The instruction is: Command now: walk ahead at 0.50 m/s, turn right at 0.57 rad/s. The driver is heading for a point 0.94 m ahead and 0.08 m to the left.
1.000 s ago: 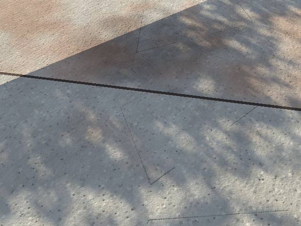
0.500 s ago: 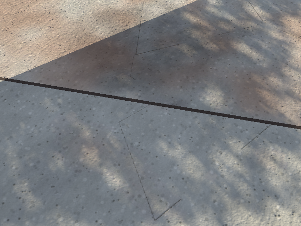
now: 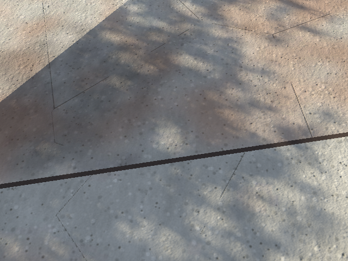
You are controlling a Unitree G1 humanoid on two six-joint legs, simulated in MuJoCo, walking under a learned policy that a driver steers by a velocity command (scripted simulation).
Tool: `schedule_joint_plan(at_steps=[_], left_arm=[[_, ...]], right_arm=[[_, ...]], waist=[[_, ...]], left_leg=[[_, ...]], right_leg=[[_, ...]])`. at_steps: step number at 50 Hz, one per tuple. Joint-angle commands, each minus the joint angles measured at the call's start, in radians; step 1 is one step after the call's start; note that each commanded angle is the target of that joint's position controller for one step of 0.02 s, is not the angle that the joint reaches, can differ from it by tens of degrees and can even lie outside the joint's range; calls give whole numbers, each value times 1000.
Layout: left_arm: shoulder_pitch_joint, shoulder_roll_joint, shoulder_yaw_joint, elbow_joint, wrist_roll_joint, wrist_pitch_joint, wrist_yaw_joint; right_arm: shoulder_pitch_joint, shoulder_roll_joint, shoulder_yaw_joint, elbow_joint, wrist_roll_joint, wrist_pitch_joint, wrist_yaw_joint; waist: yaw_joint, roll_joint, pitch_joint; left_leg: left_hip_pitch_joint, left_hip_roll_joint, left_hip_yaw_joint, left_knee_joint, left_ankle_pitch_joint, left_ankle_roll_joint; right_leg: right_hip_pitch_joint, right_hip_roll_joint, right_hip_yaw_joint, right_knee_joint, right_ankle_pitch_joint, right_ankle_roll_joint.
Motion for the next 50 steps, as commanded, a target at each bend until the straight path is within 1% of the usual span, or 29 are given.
schedule_joint_plan(at_steps=[1, 2, 5, 8, 11, 13, 15, 18, 19, 20, 21, 22, 23, 24, 25, 26, 27, 30, 34, 37, 40, 43, 44, 45, 46, 47, 48, 49, 50], left_arm=[[87, 123, 37, -51, 8, -23, 11], [64, 116, 33, -62, 17, -23, 15], [79, 138, 39, -43, 12, -29, 31], [117, 151, 41, -18, 5, -23, 48], [160, 145, 36, 10, 4, -19, 54], [197, 150, 35, 35, 2, -19, 53], [216, 147, 34, 53, 1, -16, 53], [207, 152, 38, 69, 5, -6, 54], [189, 142, 34, 67, 5, -2, 53], [187, 109, 20, 60, 14, -1, 52], [263, 54, -2, 44, 31, -7, 53], [352, 20, -14, 44, -1, -20, 52], [267, 121, 6, 49, -18, -24, 53], [155, 148, 14, 24, -17, -25, 52], [100, 133, 10, 11, -2, -27, 51], [83, 117, 12, 5, 10, -31, 48], [99, 99, 11, 9, 11, -31, 44], [106, 55, 0, 13, 14, -23, 42], [-31, 21, -15, -30, 25, -36, 41], [-126, 14, -18, -47, 18, -51, 27], [-195, 29, -12, -68, 8, -64, 12], [-153, 73, 7, -60, 6, -76, 10], [-70, 98, 21, -37, 8, -78, 16], [58, 140, 41, -9, 18, -79, 26], [231, 213, 59, 7, 31, -73, 38], [241, 245, 64, 25, 36, -59, 29], [204, 136, 39, 13, 26, -57, 26], [157, 91, 25, 15, 19, -56, 29], [105, 74, 18, 20, 23, -58, 26]], right_arm=[[-54, -137, -28, -119, -21, -46, -6], [-36, -137, -30, -114, -27, -34, -4], [-40, -98, -21, -112, -41, -8, -6], [-149, -65, -6, -139, -38, -4, -6], [-247, -43, 8, -149, -28, -16, 11], [-288, -56, 5, -160, -18, -25, 22], [-304, -79, -3, -169, -17, -33, 31], [-243, -106, -17, -161, -17, -40, 33], [-161, -122, -29, -139, -20, -43, 29], [-37, -158, -45, -114, -29, -46, 23], [105, -231, -61, -102, -41, -45, 20], [175, -243, -70, -55, -29, -34, 34], [153, -152, -47, -60, -4, -32, 37], [87, -114, -34, -68, -6, -26, 32], [39, -101, -25, -76, -18, -21, 30], [11, -86, -19, -75, -25, -19, 28], [-1, -75, -13, -74, -33, -21, 25], [14, -88, -15, -54, -19, -28, 20], [60, -126, -25, -23, -8, -14, 8], [111, -143, -29, 1, 0, 1, 0], [159, -146, -32, 22, 6, 17, -7], [148, -165, -42, 24, 6, 30, -17], [133, -159, -40, 20, 4, 33, -18], [127, -126, -28, 10, -5, 32, -16], [123, -53, -3, -28, -34, 30, -16], [263, 10, 14, -52, 2, 16, -14], [214, -101, -12, -27, 22, 18, -16], [128, -136, -27, -44, 25, 21, -15], [97, -120, -27, -46, 16, 26, -17]], waist=[[29, -5, -149], [5, -29, -140], [-4, -29, -124], [33, -52, -95], [86, -79, -83], [106, -84, -67], [107, -90, -56], [65, -122, -53], [17, -115, -89], [-40, -82, -199], [-55, 87, -370], [-31, 346, -424], [-64, 193, -306], [-67, 108, -181], [-46, 53, -114], [-24, 50, -79], [-3, 79, -82], [10, 98, -87], [-24, 67, -58], [-57, 66, -45], [-67, 77, -39], [-16, 103, -57], [34, 100, -100], [96, 81, -200], [156, -62, -372], [76, -362, -466], [102, -215, -352], [102, -145, -227], [73, -83, -168]], left_leg=[[-403, 69, -92, -9, 115, 4], [-347, 77, -92, -34, 142, -8], [-313, 65, -61, -146, 206, -57], [-320, 40, -53, -364, 387, -82], [-238, 5, -33, -563, 562, -78], [-228, 0, -43, -619, 585, -61], [-248, -3, -54, -667, 533, -32], [-193, -13, -39, -701, 401, 22], [-83, -36, -10, -742, 400, 49], [123, 16, -48, -720, 436, 95], [449, 205, -299, -681, 439, 196], [638, 345, -731, -854, 139, 316], [572, 331, -740, -911, -78, 277], [449, 297, -593, -924, -45, 238], [331, 255, -489, -943, 74, 227], [256, 219, -421, -965, 170, 226], [214, 190, -366, -984, 245, 217], [176, 167, -260, -1023, 418, 237], [167, 135, -183, -1046, 516, 230], [153, 115, -154, -1025, 518, 209], [194, 146, -204, -978, 492, 198], [233, 175, -259, -899, 515, 168], [213, 146, -240, -814, 596, 146], [138, 88, -205, -641, 596, 115], [-45, 0, -138, -324, 313, 73], [-362, -93, -100, -53, -155, 35], [-454, -31, -157, 57, -112, 29], [-480, 1, -138, 66, -16, 28], [-442, 36, -121, 46, 59, 19]], right_leg=[[418, -270, 454, -330, 126, -199], [350, -248, 422, -352, 178, -196], [245, -215, 336, -375, 309, -201], [219, -169, 271, -372, 263, -160], [205, -157, 245, -367, 152, -120], [242, -190, 279, -350, 111, -118], [317, -228, 322, -308, 114, -112], [389, -266, 363, -241, 234, -89], [391, -232, 339, -157, 365, -70], [340, -174, 291, 24, 404, -41], [123, -73, 222, 338, 136, 11], [-190, 43, 174, 603, -392, 69], [-304, -17, 230, 689, -368, 65], [-333, -63, 190, 683, -276, 61], [-312, -103, 153, 643, -206, 66], [-285, -136, 143, 580, -153, 71], [-235, -157, 137, 542, -118, 76], [-215, -171, 99, 446, -88, 102], [-219, -163, 75, 186, 94, 133], [-139, -119, 58, 12, 224, 145], [-98, -95, 74, -72, 236, 136], [8, -86, 83, -133, 150, 101], [137, -77, 66, -171, 142, 76], [351, -123, 92, -155, 149, 38], [634, -327, 293, -117, 139, -20], [833, -502, 713, -239, -107, -152], [742, -468, 699, -293, -252, -127], [622, -434, 536, -308, -215, -94], [509, -390, 431, -334, -102, -80]])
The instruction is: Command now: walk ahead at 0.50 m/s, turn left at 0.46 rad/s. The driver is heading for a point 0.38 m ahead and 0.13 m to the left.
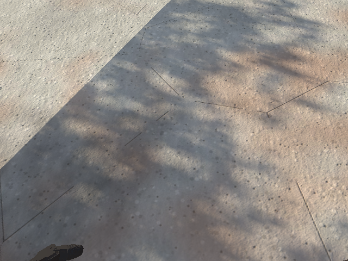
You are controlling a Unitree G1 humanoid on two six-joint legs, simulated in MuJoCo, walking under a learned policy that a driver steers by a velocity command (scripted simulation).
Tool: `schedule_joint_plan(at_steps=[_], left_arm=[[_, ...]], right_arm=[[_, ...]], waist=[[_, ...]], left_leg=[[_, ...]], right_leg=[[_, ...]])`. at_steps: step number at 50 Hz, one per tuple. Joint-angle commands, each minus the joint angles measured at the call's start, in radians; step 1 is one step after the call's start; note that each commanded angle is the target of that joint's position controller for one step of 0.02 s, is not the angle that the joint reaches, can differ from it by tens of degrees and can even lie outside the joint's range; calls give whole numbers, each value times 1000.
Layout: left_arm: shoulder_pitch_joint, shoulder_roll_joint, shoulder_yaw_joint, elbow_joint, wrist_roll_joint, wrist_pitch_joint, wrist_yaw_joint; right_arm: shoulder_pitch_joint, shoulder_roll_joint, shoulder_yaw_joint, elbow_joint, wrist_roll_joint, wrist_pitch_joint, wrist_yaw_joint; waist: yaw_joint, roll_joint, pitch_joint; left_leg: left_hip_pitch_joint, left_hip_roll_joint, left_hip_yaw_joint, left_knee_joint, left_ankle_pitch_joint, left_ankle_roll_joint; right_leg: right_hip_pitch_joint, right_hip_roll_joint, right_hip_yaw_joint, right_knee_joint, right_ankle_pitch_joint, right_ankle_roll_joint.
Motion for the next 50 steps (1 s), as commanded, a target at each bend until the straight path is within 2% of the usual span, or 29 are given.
schedule_joint_plan(at_steps=[1, 3, 6, 12, 16, 17, 18, 19, 20, 21, 22, 23, 24, 25, 26, 27, 29, 31, 34, 38, 40, 41, 42, 43, 44, 45, 46, 47, 50], left_arm=[[143, 98, 37, 8, 3, 0, 3], [108, 94, 40, 23, 10, -11, 5], [106, 123, 54, 52, 6, -24, 11], [142, 181, 71, 94, -1, -6, 24], [192, 215, 84, 126, -23, 16, 25], [195, 225, 87, 131, -28, 24, 25], [187, 237, 90, 133, -32, 32, 27], [181, 252, 93, 133, -38, 40, 31], [168, 249, 89, 132, -43, 47, 34], [186, 216, 74, 130, -35, 43, 36], [270, 87, 31, 82, 23, 30, 25], [294, 128, 21, 105, 7, 12, 16], [210, 204, 44, 108, -34, 14, 11], [161, 180, 35, 90, -40, 14, 15], [136, 167, 34, 99, -22, 19, 27], [139, 176, 39, 104, -13, 33, 34], [195, 152, 38, 126, -10, 64, 42], [209, 122, 31, 134, -2, 79, 52], [157, 100, 21, 133, 4, 88, 55], [81, 118, 26, 127, -3, 100, 51], [75, 116, 28, 129, 2, 99, 48], [88, 109, 26, 136, 11, 95, 46], [84, 127, 28, 136, 22, 91, 46], [77, 176, 35, 127, 23, 89, 50], [37, 208, 42, 137, 11, 93, 52], [23, 144, 34, 140, 3, 94, 44], [22, 112, 25, 146, 8, 91, 38], [20, 110, 22, 155, 13, 86, 35], [43, 115, 21, 191, 6, 71, 34]], right_arm=[[-60, -110, -34, -103, -4, -11, -1], [-48, -73, -33, -107, 0, 8, 7], [-98, -48, -29, -139, -8, 25, 9], [-261, -24, -12, -195, -11, 11, 43], [-359, -37, -13, -250, -10, 14, 62], [-366, -45, -17, -261, -11, 16, 65], [-356, -56, -23, -267, -18, 17, 67], [-303, -78, -36, -262, -27, 18, 66], [-171, -116, -60, -230, -31, 17, 61], [-41, -176, -88, -195, -33, 21, 44], [-20, -293, -101, -197, -47, 21, 22], [-27, -256, -81, -243, -48, 13, 28], [-59, -184, -59, -234, -47, 9, 37], [-98, -149, -50, -215, -33, 3, 38], [-151, -116, -40, -207, -24, 1, 36], [-191, -100, -33, -208, -29, 0, 33], [-239, -106, -33, -206, -49, -6, 32], [-267, -101, -31, -188, -51, -15, 28], [-286, -97, -28, -157, -51, -7, 15], [-267, -88, -19, -107, -57, 10, 14], [-274, -72, -10, -87, -50, 16, 17], [-280, -58, -3, -78, -42, 18, 18], [-245, -34, 6, -62, -44, 17, 18], [-197, -24, 10, -52, -62, 13, 19], [-123, -21, 7, -37, -60, 12, 19], [-175, -34, 10, -32, -62, 18, 13], [-225, -55, 4, -37, -55, 27, 8], [-239, -51, 3, -33, -50, 36, 2], [-232, -54, 1, -13, -51, 48, -3]], waist=[[94, -111, -66], [60, -143, -40], [51, -102, -5], [106, -63, 33], [129, -64, 61], [122, -70, 58], [103, -80, 47], [66, -98, 2], [-13, -86, -74], [-75, -41, -156], [7, 248, -274], [-20, 199, -522], [-48, 71, -446], [-22, 53, -307], [6, 0, -211], [39, 12, -173], [88, 25, -164], [109, 33, -162], [95, 61, -163], [60, 71, -125], [69, 72, -103], [88, 60, -96], [82, 28, -88], [43, -50, -95], [-22, -167, -95], [19, -155, -85], [41, -123, -63], [44, -110, -60], [52, -93, -72]], left_leg=[[-411, 114, -26, 148, 121, -12], [-343, 142, -14, 121, 172, -23], [-383, 155, -14, 46, 241, -41], [-360, 137, 56, -271, 480, -28], [-371, 118, 102, -380, 421, 13], [-359, 105, 119, -396, 378, 29], [-307, 73, 143, -416, 326, 47], [-213, 26, 175, -427, 285, 66], [-32, -25, 192, -497, 356, 93], [223, -19, 143, -541, 558, 124], [622, 283, -279, -484, 946, 277], [689, 451, -597, -589, 1004, 427], [610, 399, -420, -597, 1073, 377], [494, 342, -282, -597, 1036, 324], [363, 295, -215, -628, 971, 280], [247, 273, -175, -666, 957, 264], [101, 252, -111, -721, 984, 265], [52, 231, -49, -741, 1005, 262], [44, 196, 5, -752, 901, 231], [44, 203, -30, -770, 616, 214], [39, 198, -52, -746, 487, 194], [25, 174, -48, -722, 404, 162], [8, 136, -43, -697, 330, 112], [-15, 78, -14, -645, 234, 66], [-17, 20, 35, -659, 162, 35], [54, 14, 57, -655, 190, 15], [69, 19, 56, -645, 218, 16], [73, 29, 50, -641, 250, 23], [89, 41, 37, -643, 336, 29]], right_leg=[[384, -296, 345, -281, -45, -157], [287, -268, 231, -337, 43, -158], [261, -279, 129, -383, 140, -180], [314, -260, -61, -393, 219, -155], [427, -295, -112, -351, 262, -128], [455, -302, -126, -318, 330, -118], [461, -299, -140, -249, 523, -107], [464, -289, -152, -139, 734, -93], [429, -254, -177, 42, 822, -64], [282, -204, -194, 264, 684, -14], [-150, -56, -187, 661, -231, 65], [-208, 23, 44, 888, -534, 86], [-240, -39, 109, 895, -467, 75], [-281, -82, 84, 819, -411, 62], [-273, -110, 72, 738, -357, 63], [-203, -127, 77, 689, -313, 66], [-72, -116, 69, 630, -254, 80], [-26, -109, 65, 512, -199, 94], [27, -106, 65, 323, -76, 98], [76, -95, 69, 167, -32, 90], [127, -84, 60, 61, -32, 71], [188, -75, 49, -44, 42, 56], [244, -103, 85, -113, 170, 40], [291, -174, 150, -107, 334, 14], [264, -190, 161, -84, 254, -32], [182, -152, 144, -107, 80, -29], [150, -127, 128, -119, 31, -8], [153, -114, 115, -117, 57, 7], [198, -99, 95, -91, 150, 16]])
